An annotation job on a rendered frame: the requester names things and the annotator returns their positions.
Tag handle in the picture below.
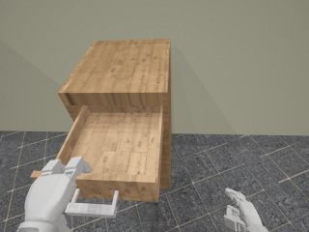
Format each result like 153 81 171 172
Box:
65 188 119 218

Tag left robot hand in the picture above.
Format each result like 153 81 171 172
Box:
24 156 93 232

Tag robot left forearm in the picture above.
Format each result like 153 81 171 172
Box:
16 219 58 232

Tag right robot hand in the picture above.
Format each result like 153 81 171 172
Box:
224 188 263 232

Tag cabinet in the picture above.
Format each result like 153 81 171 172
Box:
57 38 172 189

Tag drawer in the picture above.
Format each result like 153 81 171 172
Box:
30 105 164 202

